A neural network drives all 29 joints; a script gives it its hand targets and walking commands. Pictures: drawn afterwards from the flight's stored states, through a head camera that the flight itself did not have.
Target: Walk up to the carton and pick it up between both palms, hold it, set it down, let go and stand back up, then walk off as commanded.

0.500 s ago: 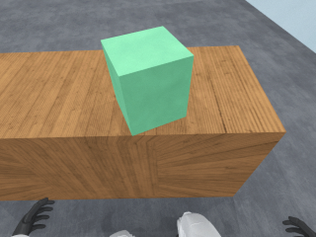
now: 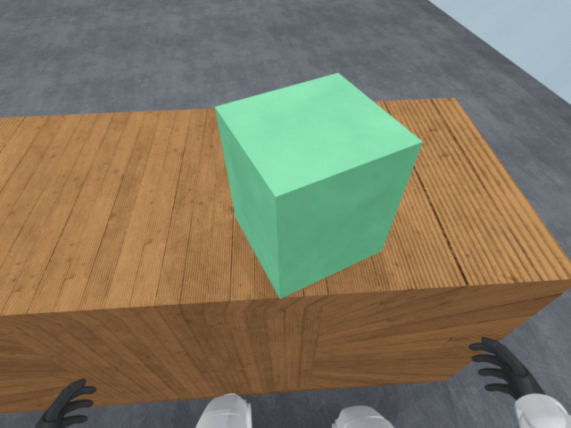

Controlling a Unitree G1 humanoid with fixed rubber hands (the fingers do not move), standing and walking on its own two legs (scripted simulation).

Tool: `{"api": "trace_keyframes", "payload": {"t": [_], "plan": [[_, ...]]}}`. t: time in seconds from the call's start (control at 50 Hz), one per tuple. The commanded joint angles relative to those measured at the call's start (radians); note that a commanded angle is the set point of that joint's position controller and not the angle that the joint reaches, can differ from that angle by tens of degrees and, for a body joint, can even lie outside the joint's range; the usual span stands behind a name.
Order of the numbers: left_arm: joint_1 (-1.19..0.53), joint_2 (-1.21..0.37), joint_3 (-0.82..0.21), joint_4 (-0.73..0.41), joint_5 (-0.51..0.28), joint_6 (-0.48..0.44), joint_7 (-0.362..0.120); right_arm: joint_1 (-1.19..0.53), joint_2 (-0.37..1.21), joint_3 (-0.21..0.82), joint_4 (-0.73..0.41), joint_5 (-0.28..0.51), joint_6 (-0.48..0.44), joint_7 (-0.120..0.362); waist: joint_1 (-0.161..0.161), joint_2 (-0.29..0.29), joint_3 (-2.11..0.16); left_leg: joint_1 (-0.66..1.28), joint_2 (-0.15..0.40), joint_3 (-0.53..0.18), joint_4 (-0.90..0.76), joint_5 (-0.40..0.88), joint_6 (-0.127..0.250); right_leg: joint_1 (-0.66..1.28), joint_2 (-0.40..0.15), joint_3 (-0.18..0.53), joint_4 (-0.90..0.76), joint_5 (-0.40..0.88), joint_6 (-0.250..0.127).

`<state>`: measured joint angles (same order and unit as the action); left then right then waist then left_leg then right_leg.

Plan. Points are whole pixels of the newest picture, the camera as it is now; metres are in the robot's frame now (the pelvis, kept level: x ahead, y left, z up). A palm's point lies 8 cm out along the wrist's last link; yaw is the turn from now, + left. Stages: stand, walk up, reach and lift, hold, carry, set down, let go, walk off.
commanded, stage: walk up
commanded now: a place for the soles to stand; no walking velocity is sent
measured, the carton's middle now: (308, 187) +0.45 -0.03 +0.07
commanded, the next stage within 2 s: reach and lift in 1.12 s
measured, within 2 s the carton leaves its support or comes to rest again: neither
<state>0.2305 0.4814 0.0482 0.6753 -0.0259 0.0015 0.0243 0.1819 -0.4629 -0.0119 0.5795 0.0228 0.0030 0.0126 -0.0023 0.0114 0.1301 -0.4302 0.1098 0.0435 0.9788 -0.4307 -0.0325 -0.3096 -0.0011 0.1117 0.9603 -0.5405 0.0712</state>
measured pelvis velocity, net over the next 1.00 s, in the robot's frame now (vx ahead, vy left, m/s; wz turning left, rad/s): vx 0.02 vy -0.01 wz -0.09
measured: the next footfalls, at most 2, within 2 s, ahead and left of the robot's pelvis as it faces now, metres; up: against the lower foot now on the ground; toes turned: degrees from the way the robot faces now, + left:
none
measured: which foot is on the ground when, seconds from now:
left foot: down 0.00-1.00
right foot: down 0.00-1.00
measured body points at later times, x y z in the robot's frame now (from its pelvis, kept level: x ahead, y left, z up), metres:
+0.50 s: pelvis +0.01 -0.01 +0.05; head +0.03 -0.02 +0.50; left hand +0.14 +0.31 -0.06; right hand +0.12 -0.35 -0.05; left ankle +0.06 +0.14 -0.68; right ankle +0.00 -0.17 -0.68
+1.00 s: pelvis +0.02 -0.01 +0.06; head +0.04 -0.01 +0.51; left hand +0.17 +0.29 -0.06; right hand +0.09 -0.35 -0.05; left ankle +0.06 +0.14 -0.68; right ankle +0.00 -0.17 -0.68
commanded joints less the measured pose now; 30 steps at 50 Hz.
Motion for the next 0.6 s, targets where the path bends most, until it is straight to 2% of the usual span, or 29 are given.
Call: {"api": "trace_keyframes", "payload": {"t": [0.0, 0.02, 0.04, 0.1, 0.12, 0.2, 0.32, 0.38, 0.48, 0.52, 0.54, 0.58], "plan": [[-0.013, 0.24, 0.059, -0.015, -0.008, -0.025, 0.01, -0.032, -0.296, -0.105, -0.021, 0.01, -0.025, -0.007, -0.011, 0.103, -0.14, 0.174, 0.156, -0.246, -0.43, 0.268, 0.116, -0.058, -0.024, 0.032, -0.172, 0.365, -0.095], [-0.007, 0.236, 0.057, 0.015, -0.009, -0.022, 0.012, -0.041, -0.283, -0.1, -0.002, 0.002, -0.029, -0.007, -0.008, 0.069, -0.151, 0.178, 0.18, -0.249, -0.428, 0.367, 0.143, -0.023, -0.02, 0.023, -0.16, 0.375, -0.093], [-0.004, 0.219, 0.051, 0.035, -0.011, -0.02, 0.013, -0.059, -0.268, -0.091, 0.012, -0.005, -0.029, -0.006, 0.001, 0.06, -0.166, 0.178, 0.184, -0.218, -0.419, 0.427, 0.15, 0.01, -0.022, 0.022, -0.175, 0.366, -0.1], [-0.015, 0.211, 0.049, 0.081, -0.006, -0.019, 0.013, -0.1, -0.248, -0.082, 0.06, -0.003, -0.022, -0.004, 0.001, 0.118, -0.171, 0.208, 0.132, -0.109, -0.383, 0.498, 0.121, 0.038, -0.048, 0.047, -0.241, 0.479, -0.11], [-0.022, 0.207, 0.047, 0.096, -0.005, -0.019, 0.012, -0.104, -0.245, -0.08, 0.075, 0.002, -0.018, -0.005, -0.001, 0.116, -0.177, 0.222, 0.125, -0.097, -0.384, 0.504, 0.114, 0.042, -0.053, 0.051, -0.258, 0.503, -0.109], [-0.064, 0.209, 0.045, 0.142, 0.003, -0.014, 0.01, -0.139, -0.219, -0.078, 0.122, 0.005, 0.0, 0.0, -0.012, 0.055, -0.158, 0.251, 0.093, -0.065, -0.412, 0.338, 0.096, -0.001, -0.078, 0.1, -0.363, 0.437, -0.123], [-0.121, 0.194, 0.043, 0.196, 0.003, -0.019, -0.001, -0.157, -0.208, -0.084, 0.197, 0.0, 0.001, 0.003, -0.017, -0.02, -0.135, 0.321, 0.076, -0.046, -0.466, 0.258, 0.084, -0.041, -0.1, 0.134, -0.481, 0.381, -0.128], [-0.149, 0.177, 0.041, 0.222, 0.001, -0.02, -0.007, -0.166, -0.196, -0.084, 0.236, -0.001, -0.004, 0.004, -0.012, -0.029, -0.14, 0.343, 0.075, -0.041, -0.505, 0.234, 0.079, -0.027, -0.102, 0.123, -0.52, 0.37, -0.125], [-0.2, 0.155, 0.041, 0.257, 0.002, -0.019, -0.015, -0.159, -0.179, -0.086, 0.294, -0.005, -0.011, 0.002, -0.017, -0.079, -0.115, 0.373, 0.062, -0.027, -0.557, 0.203, 0.071, -0.024, -0.098, 0.109, -0.567, 0.388, -0.121], [-0.202, 0.147, 0.041, 0.271, 0.001, -0.015, -0.016, -0.159, -0.175, -0.089, 0.312, -0.005, -0.015, 0.002, -0.01, -0.071, -0.125, 0.374, 0.066, -0.028, -0.577, 0.2, 0.069, -0.001, -0.095, 0.104, -0.574, 0.384, -0.118], [-0.207, 0.144, 0.041, 0.275, -0.001, -0.015, -0.016, -0.16, -0.17, -0.091, 0.319, -0.008, -0.016, 0.002, -0.005, -0.047, -0.128, 0.372, 0.065, -0.024, -0.583, 0.218, 0.068, 0.009, -0.095, 0.103, -0.571, 0.398, -0.118], [-0.211, 0.141, 0.042, 0.29, 0.0, -0.015, -0.017, -0.164, -0.166, -0.094, 0.334, -0.009, -0.02, 0.001, -0.006, -0.061, -0.138, 0.385, 0.071, -0.02, -0.589, 0.215, 0.068, 0.023, -0.093, 0.088, -0.574, 0.428, -0.115]]}}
